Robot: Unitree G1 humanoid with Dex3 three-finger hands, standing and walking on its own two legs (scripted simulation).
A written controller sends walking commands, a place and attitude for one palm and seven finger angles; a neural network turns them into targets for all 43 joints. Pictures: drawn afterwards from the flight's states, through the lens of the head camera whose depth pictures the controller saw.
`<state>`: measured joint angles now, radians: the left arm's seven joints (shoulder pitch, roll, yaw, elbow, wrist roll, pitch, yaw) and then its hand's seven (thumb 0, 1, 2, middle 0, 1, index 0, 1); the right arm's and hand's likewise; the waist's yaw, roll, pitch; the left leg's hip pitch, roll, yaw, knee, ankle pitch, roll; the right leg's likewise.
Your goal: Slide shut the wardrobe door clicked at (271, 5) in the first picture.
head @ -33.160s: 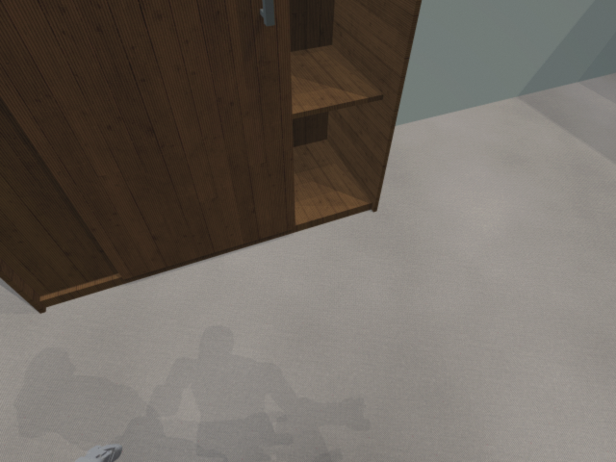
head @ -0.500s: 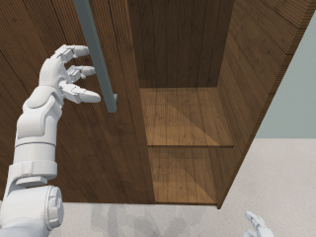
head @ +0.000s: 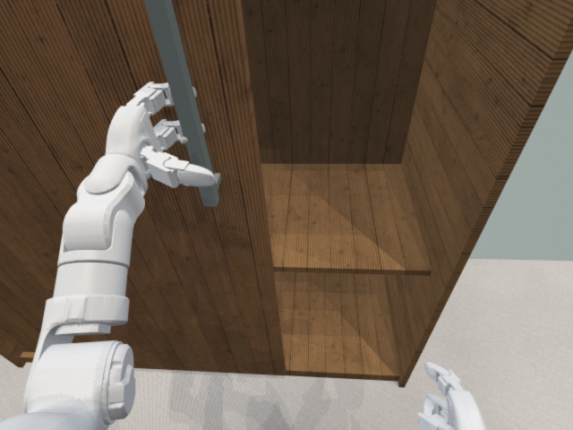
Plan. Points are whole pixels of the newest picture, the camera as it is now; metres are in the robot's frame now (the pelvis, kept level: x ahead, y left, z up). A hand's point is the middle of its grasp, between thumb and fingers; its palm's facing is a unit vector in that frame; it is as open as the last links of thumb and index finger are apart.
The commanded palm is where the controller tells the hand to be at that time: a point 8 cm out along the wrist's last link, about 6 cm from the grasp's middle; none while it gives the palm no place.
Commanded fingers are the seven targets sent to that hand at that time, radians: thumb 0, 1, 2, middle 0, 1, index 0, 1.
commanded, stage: slide the fingers in behind the handle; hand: left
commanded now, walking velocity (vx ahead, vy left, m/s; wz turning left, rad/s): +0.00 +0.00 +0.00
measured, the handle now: (194, 110) +0.45 +0.15 +0.26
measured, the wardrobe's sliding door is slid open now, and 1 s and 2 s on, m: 0.38 0.38 0.38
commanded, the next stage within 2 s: grip the handle and tug to test in 1.00 s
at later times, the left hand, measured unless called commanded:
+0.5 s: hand (193, 144) +0.38 +0.14 +0.25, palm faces +0.04 -1.00 -0.02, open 14.5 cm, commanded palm +0.36 +0.18 +0.24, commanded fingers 0.00 -0.50 0.30 -0.30 -1.20 -0.30 -1.20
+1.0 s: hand (199, 142) +0.39 +0.13 +0.25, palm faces +0.01 -1.00 -0.01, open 14.3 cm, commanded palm +0.36 +0.18 +0.24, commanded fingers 0.00 -0.50 0.30 -0.30 -1.20 -0.30 -1.20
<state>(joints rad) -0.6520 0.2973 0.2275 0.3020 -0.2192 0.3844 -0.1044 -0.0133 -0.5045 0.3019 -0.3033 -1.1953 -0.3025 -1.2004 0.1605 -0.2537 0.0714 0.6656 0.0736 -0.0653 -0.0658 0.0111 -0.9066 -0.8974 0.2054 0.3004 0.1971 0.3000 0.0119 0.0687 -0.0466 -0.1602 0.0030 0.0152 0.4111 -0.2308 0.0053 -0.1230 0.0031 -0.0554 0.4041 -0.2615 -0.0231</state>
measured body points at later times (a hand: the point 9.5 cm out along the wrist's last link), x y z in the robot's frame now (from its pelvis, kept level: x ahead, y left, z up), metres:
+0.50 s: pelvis +0.00 +0.00 +0.00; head -0.03 -0.04 +0.45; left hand +0.38 +0.19 +0.25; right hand +0.19 -0.23 -0.09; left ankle -0.01 +0.12 -0.74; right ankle -0.03 -0.10 -0.74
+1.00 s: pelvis +0.00 +0.00 +0.00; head -0.03 -0.03 +0.45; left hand +0.38 +0.19 +0.25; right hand +0.18 -0.23 -0.09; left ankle -0.01 +0.12 -0.74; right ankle -0.03 -0.10 -0.74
